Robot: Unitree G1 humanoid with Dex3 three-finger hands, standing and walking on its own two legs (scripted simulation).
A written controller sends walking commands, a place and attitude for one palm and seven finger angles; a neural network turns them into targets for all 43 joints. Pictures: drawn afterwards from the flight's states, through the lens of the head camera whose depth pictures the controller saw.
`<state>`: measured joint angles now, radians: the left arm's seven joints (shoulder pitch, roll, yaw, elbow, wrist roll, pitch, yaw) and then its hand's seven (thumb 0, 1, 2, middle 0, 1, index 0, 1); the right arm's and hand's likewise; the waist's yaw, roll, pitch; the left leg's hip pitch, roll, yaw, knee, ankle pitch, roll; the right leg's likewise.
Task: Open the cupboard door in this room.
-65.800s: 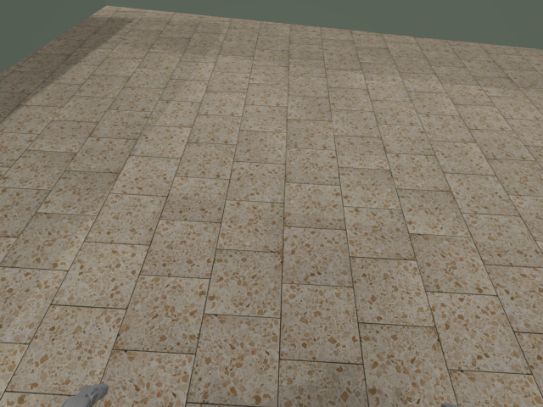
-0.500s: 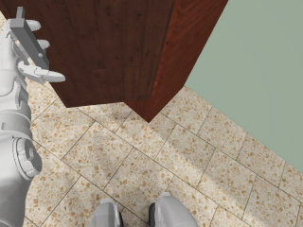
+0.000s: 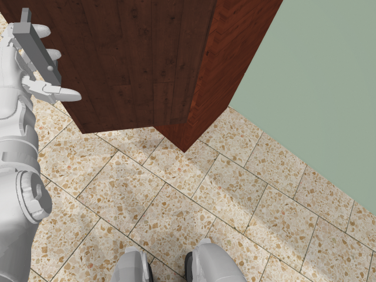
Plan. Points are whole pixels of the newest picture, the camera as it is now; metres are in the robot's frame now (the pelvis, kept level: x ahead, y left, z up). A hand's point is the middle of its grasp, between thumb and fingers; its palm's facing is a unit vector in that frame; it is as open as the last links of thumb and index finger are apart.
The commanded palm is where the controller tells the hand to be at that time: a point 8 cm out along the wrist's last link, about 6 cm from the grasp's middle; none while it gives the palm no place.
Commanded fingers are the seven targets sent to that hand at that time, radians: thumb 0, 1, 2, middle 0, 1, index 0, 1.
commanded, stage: close the thumb around the handle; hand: left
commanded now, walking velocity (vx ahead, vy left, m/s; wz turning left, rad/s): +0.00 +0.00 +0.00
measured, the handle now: (41, 49) +0.57 +0.24 +0.07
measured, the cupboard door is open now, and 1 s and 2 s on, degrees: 51 53 96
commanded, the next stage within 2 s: pull the door open along its arc in 0.64 s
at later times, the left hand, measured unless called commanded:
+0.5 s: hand (49, 68) +0.52 +0.22 +0.07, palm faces +0.08 -1.00 -0.02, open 6.5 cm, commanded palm +0.51 +0.25 +0.07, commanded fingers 0.00 0.90 0.90 -0.40 -1.35 -0.40 -1.35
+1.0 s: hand (52, 76) +0.51 +0.21 +0.07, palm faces +0.09 -1.00 -0.02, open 6.1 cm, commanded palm +0.46 +0.25 +0.07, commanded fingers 0.00 0.90 0.90 -0.40 -1.35 -0.40 -1.35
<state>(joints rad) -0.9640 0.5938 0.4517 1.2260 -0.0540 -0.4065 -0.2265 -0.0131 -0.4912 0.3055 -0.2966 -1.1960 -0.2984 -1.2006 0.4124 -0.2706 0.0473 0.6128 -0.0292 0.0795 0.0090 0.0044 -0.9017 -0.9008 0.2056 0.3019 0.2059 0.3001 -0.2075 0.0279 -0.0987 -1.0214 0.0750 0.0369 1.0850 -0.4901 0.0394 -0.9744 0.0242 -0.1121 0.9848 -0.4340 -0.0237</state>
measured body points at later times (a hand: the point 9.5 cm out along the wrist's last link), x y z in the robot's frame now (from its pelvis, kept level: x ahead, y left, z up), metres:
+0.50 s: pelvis +0.00 +0.00 +0.00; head +0.15 +0.03 +0.42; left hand +0.51 +0.27 +0.08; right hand -0.01 -0.27 -0.10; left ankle +0.00 +0.09 -0.66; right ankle +0.01 -0.11 -0.66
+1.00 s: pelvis +0.01 +0.00 +0.01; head +0.14 +0.02 +0.44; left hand +0.50 +0.26 +0.08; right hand -0.01 -0.26 -0.10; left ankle +0.00 +0.09 -0.66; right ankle +0.01 -0.11 -0.66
